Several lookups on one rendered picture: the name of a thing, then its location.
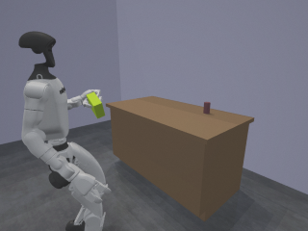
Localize robot right hand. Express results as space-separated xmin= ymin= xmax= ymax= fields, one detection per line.
xmin=71 ymin=171 xmax=111 ymax=204

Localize robot torso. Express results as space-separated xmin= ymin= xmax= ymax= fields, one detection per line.
xmin=26 ymin=74 xmax=73 ymax=171

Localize robot left hand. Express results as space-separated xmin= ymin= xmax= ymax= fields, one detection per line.
xmin=81 ymin=90 xmax=103 ymax=108

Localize robot right upper arm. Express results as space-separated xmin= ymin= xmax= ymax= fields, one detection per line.
xmin=21 ymin=80 xmax=50 ymax=145

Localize table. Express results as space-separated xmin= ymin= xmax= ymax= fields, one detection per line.
xmin=106 ymin=96 xmax=255 ymax=222

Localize robot right shin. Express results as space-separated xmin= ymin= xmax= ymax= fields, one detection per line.
xmin=84 ymin=212 xmax=106 ymax=231

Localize left robot forearm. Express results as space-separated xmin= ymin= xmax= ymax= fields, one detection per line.
xmin=67 ymin=95 xmax=83 ymax=110

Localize sponge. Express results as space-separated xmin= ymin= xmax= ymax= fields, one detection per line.
xmin=87 ymin=92 xmax=105 ymax=119

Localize right robot forearm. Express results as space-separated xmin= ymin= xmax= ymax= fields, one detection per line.
xmin=23 ymin=132 xmax=80 ymax=182

